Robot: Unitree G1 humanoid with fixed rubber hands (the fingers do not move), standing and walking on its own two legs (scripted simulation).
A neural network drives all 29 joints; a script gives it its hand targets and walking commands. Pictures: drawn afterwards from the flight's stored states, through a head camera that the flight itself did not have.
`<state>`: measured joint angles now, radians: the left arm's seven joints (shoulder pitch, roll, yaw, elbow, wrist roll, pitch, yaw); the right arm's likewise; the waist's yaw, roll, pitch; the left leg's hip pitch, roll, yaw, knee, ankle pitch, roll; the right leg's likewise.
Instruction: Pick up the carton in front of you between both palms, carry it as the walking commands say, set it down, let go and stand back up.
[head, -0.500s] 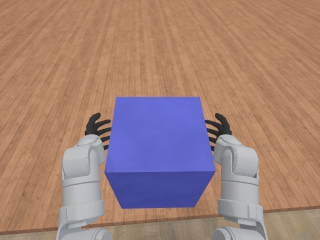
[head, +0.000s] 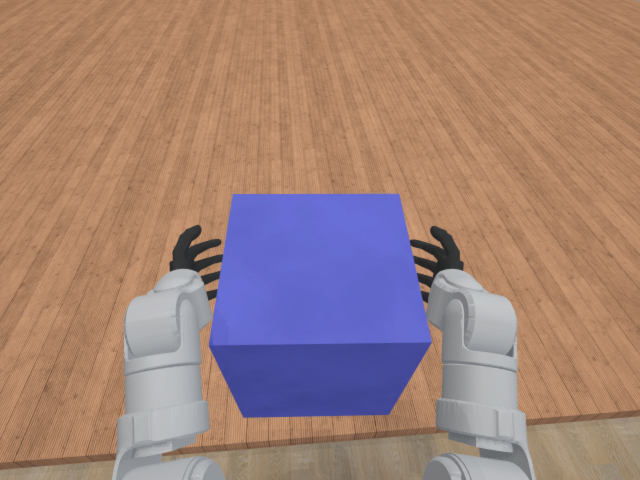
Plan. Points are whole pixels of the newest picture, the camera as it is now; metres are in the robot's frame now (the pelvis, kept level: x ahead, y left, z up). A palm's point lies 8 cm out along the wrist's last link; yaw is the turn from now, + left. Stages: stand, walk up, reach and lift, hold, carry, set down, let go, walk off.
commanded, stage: carry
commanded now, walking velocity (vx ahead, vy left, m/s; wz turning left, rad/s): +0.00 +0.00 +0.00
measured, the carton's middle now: (316, 312) +0.33 +0.00 +0.03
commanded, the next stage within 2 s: none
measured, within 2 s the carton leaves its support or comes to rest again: neither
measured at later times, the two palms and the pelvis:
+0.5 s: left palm (189, 285) +0.32 +0.15 +0.11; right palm (446, 285) +0.32 -0.16 +0.11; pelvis +0.00 +0.00 +0.00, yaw +0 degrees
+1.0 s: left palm (162, 200) +0.44 +0.21 +0.14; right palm (393, 202) +0.43 -0.10 +0.14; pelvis +0.10 +0.04 +0.00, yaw +1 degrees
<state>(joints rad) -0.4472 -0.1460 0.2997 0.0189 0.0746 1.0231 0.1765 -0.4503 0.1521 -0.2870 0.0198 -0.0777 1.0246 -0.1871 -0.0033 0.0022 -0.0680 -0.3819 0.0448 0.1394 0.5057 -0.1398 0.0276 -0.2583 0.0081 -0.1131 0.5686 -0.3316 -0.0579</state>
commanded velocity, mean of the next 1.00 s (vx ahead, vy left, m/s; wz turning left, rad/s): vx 0.23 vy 0.00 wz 0.00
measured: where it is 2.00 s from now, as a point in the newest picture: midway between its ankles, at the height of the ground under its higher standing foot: (306, 344)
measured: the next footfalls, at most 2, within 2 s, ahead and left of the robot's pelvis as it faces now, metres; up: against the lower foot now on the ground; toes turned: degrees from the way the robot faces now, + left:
right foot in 1.26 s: +0.41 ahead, -0.09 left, +0.05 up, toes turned +0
left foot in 1.62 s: +0.59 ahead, +0.10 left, +0.06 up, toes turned +6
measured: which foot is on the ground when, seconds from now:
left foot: down 0.00-1.00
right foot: down 0.00-0.88, up 0.90-1.00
